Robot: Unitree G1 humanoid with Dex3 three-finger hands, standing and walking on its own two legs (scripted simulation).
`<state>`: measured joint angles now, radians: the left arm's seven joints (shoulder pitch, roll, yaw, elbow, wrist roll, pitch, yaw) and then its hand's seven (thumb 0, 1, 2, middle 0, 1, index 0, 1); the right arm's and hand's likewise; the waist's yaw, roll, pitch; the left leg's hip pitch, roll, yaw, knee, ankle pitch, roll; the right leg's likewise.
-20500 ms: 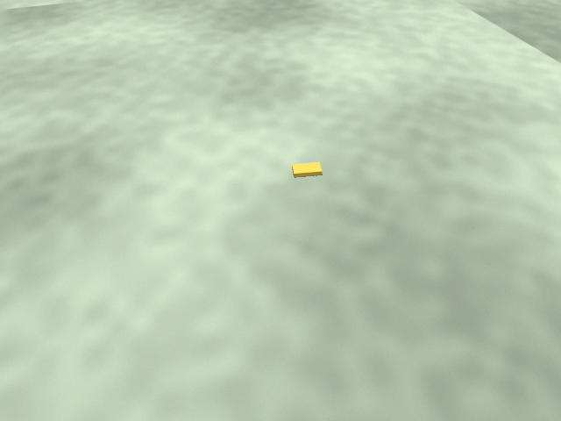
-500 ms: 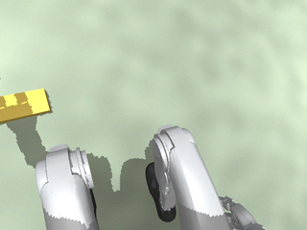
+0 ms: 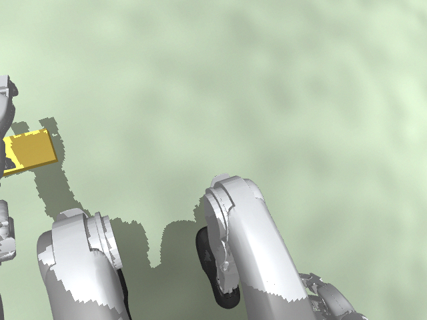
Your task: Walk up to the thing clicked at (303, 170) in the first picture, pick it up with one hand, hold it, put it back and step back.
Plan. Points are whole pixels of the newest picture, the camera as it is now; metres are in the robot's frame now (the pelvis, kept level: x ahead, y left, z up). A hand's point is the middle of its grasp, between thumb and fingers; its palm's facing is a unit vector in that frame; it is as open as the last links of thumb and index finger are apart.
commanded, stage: approach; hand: left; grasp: from above
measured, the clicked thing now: (14, 154) +0.46 +0.31 -0.31
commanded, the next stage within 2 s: close in in 0.32 s
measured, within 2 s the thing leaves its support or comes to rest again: neither
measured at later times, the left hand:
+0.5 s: hand out of the picture +0.45 +0.33 -0.19, palm faces -0.47 -0.10 -0.88, open 14.2 cm
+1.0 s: hand (4, 152) +0.46 +0.31 -0.25, palm faces -0.44 -0.13 -0.89, open 14.3 cm
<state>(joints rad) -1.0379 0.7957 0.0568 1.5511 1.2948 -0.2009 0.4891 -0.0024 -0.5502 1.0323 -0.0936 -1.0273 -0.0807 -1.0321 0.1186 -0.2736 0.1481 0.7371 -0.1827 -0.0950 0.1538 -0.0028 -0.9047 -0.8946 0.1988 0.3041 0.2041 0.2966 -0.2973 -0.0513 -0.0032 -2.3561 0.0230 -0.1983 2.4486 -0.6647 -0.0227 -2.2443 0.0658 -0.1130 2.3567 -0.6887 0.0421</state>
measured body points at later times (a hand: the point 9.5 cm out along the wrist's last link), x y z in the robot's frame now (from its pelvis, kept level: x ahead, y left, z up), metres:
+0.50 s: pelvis +0.00 +0.00 +0.00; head +0.25 +0.10 +0.36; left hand +0.47 +0.33 -0.14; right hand +0.05 -0.26 -0.09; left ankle +0.08 +0.13 -0.29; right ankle +0.10 -0.12 -0.29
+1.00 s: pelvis +0.00 +0.00 -0.02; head +0.27 +0.11 +0.33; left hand +0.48 +0.31 -0.20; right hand +0.03 -0.25 -0.09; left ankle +0.08 +0.13 -0.29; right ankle +0.10 -0.12 -0.29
